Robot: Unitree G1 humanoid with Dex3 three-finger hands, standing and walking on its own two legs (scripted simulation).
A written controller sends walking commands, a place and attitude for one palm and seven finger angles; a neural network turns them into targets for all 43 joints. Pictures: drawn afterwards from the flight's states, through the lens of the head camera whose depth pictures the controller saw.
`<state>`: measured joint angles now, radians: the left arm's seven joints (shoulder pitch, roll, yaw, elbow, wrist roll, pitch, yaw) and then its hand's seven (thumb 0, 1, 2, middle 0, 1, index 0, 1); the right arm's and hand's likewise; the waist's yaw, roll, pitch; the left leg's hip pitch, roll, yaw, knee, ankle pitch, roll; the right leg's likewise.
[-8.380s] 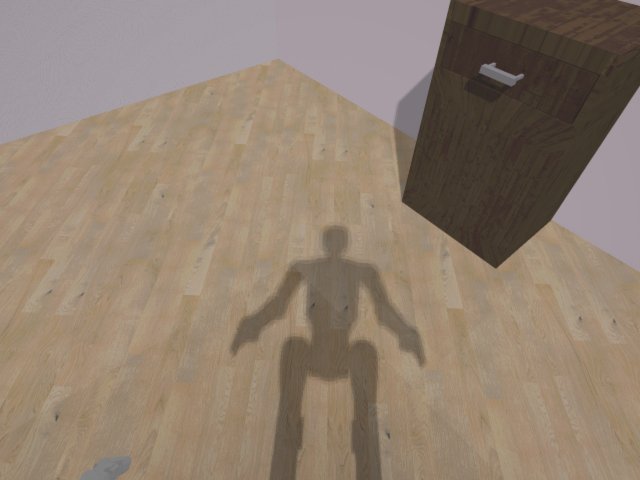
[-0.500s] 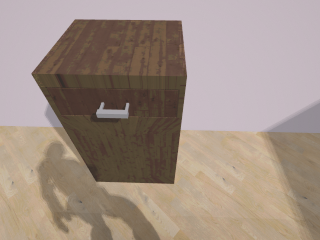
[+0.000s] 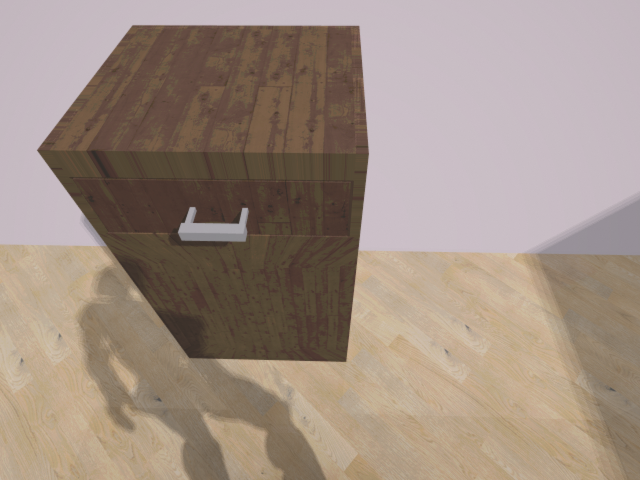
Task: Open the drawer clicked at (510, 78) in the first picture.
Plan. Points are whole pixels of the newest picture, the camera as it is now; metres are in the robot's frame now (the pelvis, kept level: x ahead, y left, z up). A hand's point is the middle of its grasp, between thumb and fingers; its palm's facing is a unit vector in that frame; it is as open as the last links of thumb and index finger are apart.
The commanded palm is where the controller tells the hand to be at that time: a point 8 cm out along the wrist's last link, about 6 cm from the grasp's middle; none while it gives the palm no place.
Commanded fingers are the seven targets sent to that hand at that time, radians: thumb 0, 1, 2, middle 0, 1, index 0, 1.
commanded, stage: come to a stop and stand still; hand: left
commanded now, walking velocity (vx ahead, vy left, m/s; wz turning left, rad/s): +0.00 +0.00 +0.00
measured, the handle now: (215, 222) +0.51 +0.23 -0.04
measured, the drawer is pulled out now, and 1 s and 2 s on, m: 0.00 0.00 0.00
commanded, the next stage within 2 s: look again from close up in 0.78 s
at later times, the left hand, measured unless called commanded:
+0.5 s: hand out of the picture -0.06 +0.18 -0.17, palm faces +0.06 -0.98 -0.18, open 7.3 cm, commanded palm none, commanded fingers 0.00 0.90 0.90 -0.20 -0.30 -0.20 -0.30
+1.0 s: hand out of the picture -0.09 +0.17 -0.18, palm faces +0.07 -0.99 -0.15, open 7.4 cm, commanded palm none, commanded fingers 0.00 0.90 0.90 -0.20 -0.30 -0.20 -0.30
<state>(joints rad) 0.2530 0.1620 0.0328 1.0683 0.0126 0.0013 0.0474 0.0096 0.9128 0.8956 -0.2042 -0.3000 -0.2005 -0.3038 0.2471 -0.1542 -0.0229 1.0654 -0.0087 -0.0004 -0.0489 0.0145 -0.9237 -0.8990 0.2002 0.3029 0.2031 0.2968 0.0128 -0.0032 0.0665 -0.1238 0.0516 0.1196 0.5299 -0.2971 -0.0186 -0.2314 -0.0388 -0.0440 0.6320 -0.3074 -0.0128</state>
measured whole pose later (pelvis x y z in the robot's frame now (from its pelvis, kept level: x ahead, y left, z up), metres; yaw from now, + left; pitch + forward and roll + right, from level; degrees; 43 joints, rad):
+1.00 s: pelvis -0.06 +0.02 +0.00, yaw +3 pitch -1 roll -1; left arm 0.32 0.10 -0.02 1.13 0.01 -0.03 0.04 0.00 0.90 0.90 -0.20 -0.30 -0.20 -0.30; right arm 0.32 -0.12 0.01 1.09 -0.02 0.00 -0.02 0.02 -0.92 -0.90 0.20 0.30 0.20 0.30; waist 0.00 0.02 0.03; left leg -0.22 0.05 0.08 0.55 -0.32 0.00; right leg -0.24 -0.04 -0.09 0.51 -0.26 0.01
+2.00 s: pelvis -0.01 +0.00 -0.01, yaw +2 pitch +1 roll +1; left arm 0.29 0.13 0.02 1.09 0.01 -0.01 0.05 0.02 0.92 0.90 -0.21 -0.30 -0.20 -0.30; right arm 0.25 -0.15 -0.01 1.08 -0.01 0.00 -0.05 0.02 -0.93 -0.90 0.20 0.30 0.20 0.30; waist 0.02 -0.01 0.06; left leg -0.15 0.05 0.09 0.53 -0.34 -0.03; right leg -0.22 -0.04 -0.08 0.59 -0.36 -0.02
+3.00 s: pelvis -0.08 +0.03 +0.00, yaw +4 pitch -1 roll +0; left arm 0.38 0.12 -0.01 1.09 0.02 -0.01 0.03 0.00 0.90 0.90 -0.20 -0.30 -0.20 -0.30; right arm 0.33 -0.13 0.01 1.08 -0.02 0.00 -0.01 0.01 -0.91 -0.90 0.20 0.30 0.20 0.30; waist 0.00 -0.01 0.00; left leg -0.28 -0.02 0.07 0.50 -0.21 0.05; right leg -0.26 -0.04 -0.02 0.51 -0.23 0.02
